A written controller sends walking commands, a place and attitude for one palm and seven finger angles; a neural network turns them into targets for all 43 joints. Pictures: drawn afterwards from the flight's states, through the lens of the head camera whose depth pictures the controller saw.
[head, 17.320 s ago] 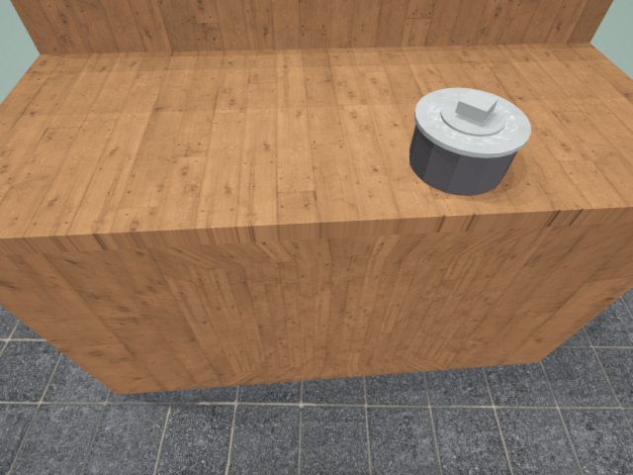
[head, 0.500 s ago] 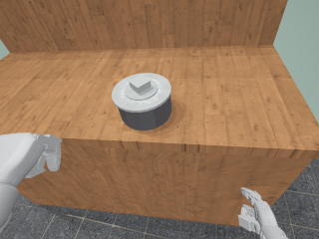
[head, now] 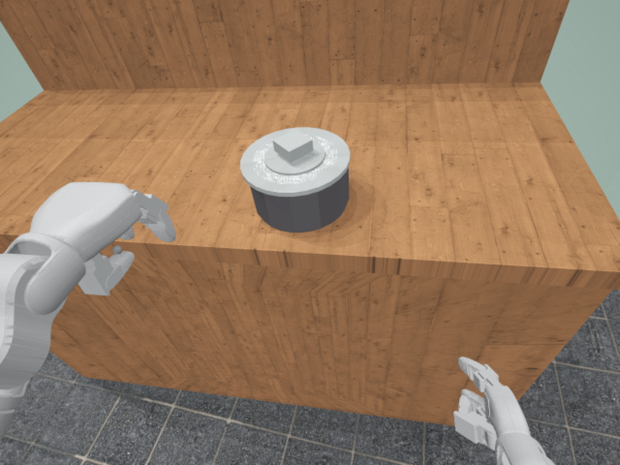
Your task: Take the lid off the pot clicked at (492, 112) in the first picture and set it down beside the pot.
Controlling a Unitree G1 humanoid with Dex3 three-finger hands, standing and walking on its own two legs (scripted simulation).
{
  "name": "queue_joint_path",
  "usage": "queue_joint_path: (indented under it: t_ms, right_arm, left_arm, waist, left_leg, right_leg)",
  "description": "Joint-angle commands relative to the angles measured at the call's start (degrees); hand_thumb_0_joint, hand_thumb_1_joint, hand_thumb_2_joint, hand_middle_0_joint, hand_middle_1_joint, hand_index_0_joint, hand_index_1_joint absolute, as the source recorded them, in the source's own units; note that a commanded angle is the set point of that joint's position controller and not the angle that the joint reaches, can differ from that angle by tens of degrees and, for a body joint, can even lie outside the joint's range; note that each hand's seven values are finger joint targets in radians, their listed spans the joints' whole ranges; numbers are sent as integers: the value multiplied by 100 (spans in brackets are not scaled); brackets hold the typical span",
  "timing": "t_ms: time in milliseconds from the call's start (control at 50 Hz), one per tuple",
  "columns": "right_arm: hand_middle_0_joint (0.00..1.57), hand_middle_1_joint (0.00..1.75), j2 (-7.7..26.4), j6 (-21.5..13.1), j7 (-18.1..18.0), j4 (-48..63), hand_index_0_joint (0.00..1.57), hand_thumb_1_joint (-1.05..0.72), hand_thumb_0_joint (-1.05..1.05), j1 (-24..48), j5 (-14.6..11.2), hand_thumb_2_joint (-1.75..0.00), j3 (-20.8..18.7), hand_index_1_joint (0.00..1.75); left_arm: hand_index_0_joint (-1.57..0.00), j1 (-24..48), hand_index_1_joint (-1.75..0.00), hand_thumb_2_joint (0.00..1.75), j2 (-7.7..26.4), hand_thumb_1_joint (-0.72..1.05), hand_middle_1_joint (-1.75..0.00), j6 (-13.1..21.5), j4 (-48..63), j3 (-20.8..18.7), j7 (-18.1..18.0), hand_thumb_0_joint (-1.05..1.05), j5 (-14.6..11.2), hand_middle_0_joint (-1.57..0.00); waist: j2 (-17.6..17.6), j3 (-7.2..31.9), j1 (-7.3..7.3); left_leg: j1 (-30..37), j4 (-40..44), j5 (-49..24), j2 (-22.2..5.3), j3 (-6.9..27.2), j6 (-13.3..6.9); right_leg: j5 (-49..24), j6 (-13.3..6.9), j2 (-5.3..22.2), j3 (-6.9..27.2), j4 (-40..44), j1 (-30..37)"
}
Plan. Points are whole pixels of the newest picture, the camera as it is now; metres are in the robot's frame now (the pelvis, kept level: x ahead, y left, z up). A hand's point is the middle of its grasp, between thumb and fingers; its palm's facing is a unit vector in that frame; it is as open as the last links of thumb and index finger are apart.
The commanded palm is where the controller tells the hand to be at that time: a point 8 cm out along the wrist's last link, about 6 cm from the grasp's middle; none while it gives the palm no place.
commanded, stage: reach forward and open the fingers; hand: left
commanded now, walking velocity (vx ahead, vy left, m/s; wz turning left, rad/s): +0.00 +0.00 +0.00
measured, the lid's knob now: (293, 145) +0.53 +0.10 +0.15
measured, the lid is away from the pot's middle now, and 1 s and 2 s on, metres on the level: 0.00 0.00 0.00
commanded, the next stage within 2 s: move the open hand above the knob in 0.34 s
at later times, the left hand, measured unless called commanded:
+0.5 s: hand (125, 209) +0.31 +0.24 +0.22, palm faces +0.00 +0.01 -1.00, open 10.0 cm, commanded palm +0.28 +0.23 +0.28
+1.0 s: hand (190, 175) +0.37 +0.19 +0.22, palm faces -0.10 -0.01 -1.00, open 10.0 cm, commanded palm +0.35 +0.19 +0.28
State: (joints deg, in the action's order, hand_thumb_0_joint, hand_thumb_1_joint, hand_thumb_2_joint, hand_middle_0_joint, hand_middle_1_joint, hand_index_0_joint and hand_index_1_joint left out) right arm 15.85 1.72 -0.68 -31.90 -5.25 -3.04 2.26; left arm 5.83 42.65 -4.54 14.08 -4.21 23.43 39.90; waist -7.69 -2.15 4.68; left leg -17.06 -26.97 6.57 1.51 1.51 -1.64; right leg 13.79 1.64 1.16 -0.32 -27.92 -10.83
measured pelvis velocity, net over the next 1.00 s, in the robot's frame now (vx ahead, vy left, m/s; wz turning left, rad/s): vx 0.01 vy -0.02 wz -0.01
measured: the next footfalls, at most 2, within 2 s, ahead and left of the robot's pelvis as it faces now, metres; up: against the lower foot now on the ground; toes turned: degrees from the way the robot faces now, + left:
none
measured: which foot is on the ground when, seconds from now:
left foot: down 0.00-1.00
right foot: down 0.00-1.00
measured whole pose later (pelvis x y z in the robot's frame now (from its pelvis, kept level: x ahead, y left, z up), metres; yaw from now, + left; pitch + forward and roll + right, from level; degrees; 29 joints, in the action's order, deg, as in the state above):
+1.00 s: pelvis +0.01 -0.02 +0.00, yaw +0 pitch -3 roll +1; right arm 17.7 3.4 0.2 -34.0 -6.2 -3.4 2.1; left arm 32.8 37.7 -10.2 -6.3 6.6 28.0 43.6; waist -7.4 -1.2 2.5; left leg -17.5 -28.1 7.9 1.5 1.2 -0.6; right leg 16.9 0.4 1.1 0.1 -32.7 -13.1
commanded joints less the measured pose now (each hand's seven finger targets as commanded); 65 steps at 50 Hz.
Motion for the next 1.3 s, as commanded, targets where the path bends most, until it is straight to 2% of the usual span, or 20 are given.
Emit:
queue_joint_path:
  t_ms: [0, 60, 120, 180, 260, 320, 360, 400, 480, 540, 640, 680, 720, 760, 880, 920, 1040, 1140, 1180, 1280]
  right_arm:
    - [20, 30, 533, -375, 7, 1077, 20, -90, 0, 1074, -36, -90, -261, 30]
    - [20, 30, 573, -405, 22, 1068, 20, -90, 0, 1017, -52, -90, -259, 30]
    - [20, 30, 582, -352, -22, 961, 20, -90, 0, 1041, -18, -90, -253, 30]
    - [20, 30, 574, -380, 14, 974, 20, -90, 0, 1019, -29, -90, -244, 30]
    - [20, 30, 574, -435, -2, 990, 20, -90, 0, 980, -73, -90, -250, 30]
    - [20, 30, 593, -379, -23, 890, 20, -90, 0, 984, -32, -90, -246, 30]
    - [20, 30, 589, -426, -6, 936, 20, -90, 0, 943, -65, -90, -254, 30]
    - [20, 30, 575, -385, 1, 918, 20, -90, 0, 974, -66, -90, -230, 30]
    - [20, 30, 546, -378, 40, 899, 20, -90, 0, 980, -50, -90, -215, 30]
    - [20, 30, 598, -351, -3, 839, 20, -90, 0, 972, -64, -90, -205, 30]
    - [20, 30, 573, -351, -1, 793, 20, -90, 0, 956, -40, -90, -198, 30]
    - [20, 30, 598, -299, 37, 783, 20, -90, 0, 897, 13, -90, -195, 30]
    - [20, 30, 601, -231, 53, 808, 20, -90, 0, 967, -26, -90, -183, 30]
    - [20, 30, 592, -261, 89, 891, 20, -90, 0, 955, -94, -90, -204, 30]
    - [20, 30, 626, -164, 68, 790, 20, -90, 0, 926, -27, -90, -186, 30]
    - [20, 30, 624, -131, 62, 773, 20, -90, 0, 930, -53, -90, -186, 30]
    - [20, 30, 608, -90, 118, 815, 20, -90, 0, 988, -98, -90, -197, 30]
    - [20, 30, 620, -11, 128, 704, 20, -90, 0, 915, -102, -90, -191, 30]
    - [20, 30, 618, -12, 151, 723, 20, -90, 0, 829, -70, -90, -215, 30]
    - [20, 30, 597, 53, 198, 716, 20, -90, 0, 806, -75, -90, -213, 30]
  left_arm:
    - [-88, 1978, -12, 165, 1475, -35, -12, -11, 823, -968, -203, 0, 99, -88]
    - [-87, 2006, -8, 166, 1652, -38, -8, -48, 645, -1172, -247, 0, 135, -87]
    - [-87, 2414, -8, 165, 1483, -37, -8, -64, 249, -905, -185, 0, 161, -87]
    - [-87, 2634, -8, 164, 1442, -37, -8, -50, 370, -808, -148, 0, 165, -87]
    - [-86, 2918, -8, 164, 1454, -37, -8, -96, 235, -809, -194, 0, 182, -86]
    - [-87, 3307, -8, 164, 1505, -37, -8, -115, -15, -738, -142, 0, 258, -87]
    - [-87, 3248, -8, 164, 1588, -37, -8, -124, 20, -860, -171, 0, 255, -87]
    - [-87, 3453, -8, 165, 1445, -37, -8, -160, -120, -670, -92, 0, 277, -87]
    - [-87, 3588, -8, 165, 997, -38, -8, -206, -215, -225, 0, 0, 293, -87]
    - [-87, 4054, -8, 165, 1225, -38, -8, -263, -405, -316, -31, 0, 374, -87]
    - [-87, 4604, -8, 165, 1191, -38, -8, -322, -610, -197, -30, 0, 447, -87]
    - [-87, 4287, -8, 165, 1443, -38, -8, -388, -936, -466, 15, 0, 512, -87]
    - [-87, 4412, -8, 165, 1112, -38, -8, -449, -1061, -175, 94, 0, 452, -87]
    - [-87, 4452, -8, 165, 790, -38, -8, -439, -873, 78, 122, 0, 340, -87]
    - [-87, 5017, -8, 165, 1341, -38, -8, -574, -1127, -200, 191, 0, 542, -87]
    - [-87, 5134, -8, 165, 1119, -38, -8, -624, -1392, -8, 227, 0, 491, -87]
    - [-87, 5491, -8, 165, 734, -38, -8, -721, -1219, 393, 329, 0, 487, -87]
    - [-87, 5970, -8, 165, 707, -38, -8, -852, -1627, 482, 318, 0, 587, -87]
    - [-87, 6023, -8, 165, 898, -38, -8, -853, -1580, 303, 305, 0, 639, -87]
    - [-87, 6186, -8, 165, 534, -38, -8, -985, -1835, 596, 356, 0, 683, -87]
  waist:
    - [201, 1377, 18]
    - [65, 1380, -16]
    - [310, 1114, -23]
    - [156, 1372, -28]
    - [103, 1306, -104]
    - [201, 1206, -42]
    - [80, 1477, -54]
    - [415, 1312, -45]
    - [375, 1374, -96]
    - [446, 1193, -113]
    - [380, 1565, -84]
    - [578, 1720, -21]
    - [753, 1393, -105]
    - [623, 1547, -197]
    - [672, 1826, -116]
    - [775, 1608, -150]
    - [664, 1808, -199]
    - [704, 1780, -257]
    - [785, 2136, -205]
    - [780, 2219, -258]
  left_leg:
    - [1028, 592, 862, 35, 82, -8]
    - [1043, 507, 848, 51, 69, -15]
    - [837, 639, 1165, 26, 53, -14]
    - [920, 659, 1176, 42, 101, -7]
    - [991, 582, 1230, 33, 108, -9]
    - [819, 716, 1468, 4, 136, 9]
    - [988, 564, 1249, 45, 106, 1]
    - [854, 633, 1272, 25, 79, -8]
    - [901, 610, 1275, 68, 67, -17]
    - [827, 603, 1337, 59, 23, -22]
    - [952, 469, 964, 130, -19, -31]
    - [881, 353, 561, 179, -97, -52]
    - [790, 321, 556, 169, -189, -58]
    - [1003, 230, 481, 185, -147, -79]
    - [961, 178, 168, 246, -185, -103]
    - [892, 182, 194, 243, -202, -113]
    - [1077, 111, -54, 284, -194, -140]
    - [1070, 106, -58, 266, -176, -127]
    - [1145, 69, -203, 295, -162, -146]
    - [1173, -10, -501, 305, -195, -155]
  right_leg:
    - [514, -191, -271, -244, 523, -356]
    - [521, -243, -325, -206, 474, -402]
    - [730, -202, -295, -249, 533, -546]
    - [651, -232, -293, -250, 465, -448]
    - [710, -247, -316, -212, 375, -554]
    - [852, -247, -295, -250, 385, -592]
    - [753, -268, -309, -189, 311, -511]
    - [776, -237, -266, -226, 379, -544]
    - [711, -255, -287, -251, 366, -590]
    - [854, -248, -270, -218, 377, -660]
    - [661, -274, -239, -186, 324, -493]
    - [326, -291, -231, -169, 333, -307]
    - [279, -241, -215, -169, 370, -449]
    - [202, -256, -240, -179, 297, -495]
    - [-171, -260, -202, -127, 245, -255]
    - [-197, -241, -197, -139, 252, -362]
    - [-527, -255, -192, -125, 163, -334]
    - [-527, -274, -210, -164, 120, -440]
    - [-710, -288, -207, -142, 106, -222]
    - [-1068, -301, -201, -151, 36, -217]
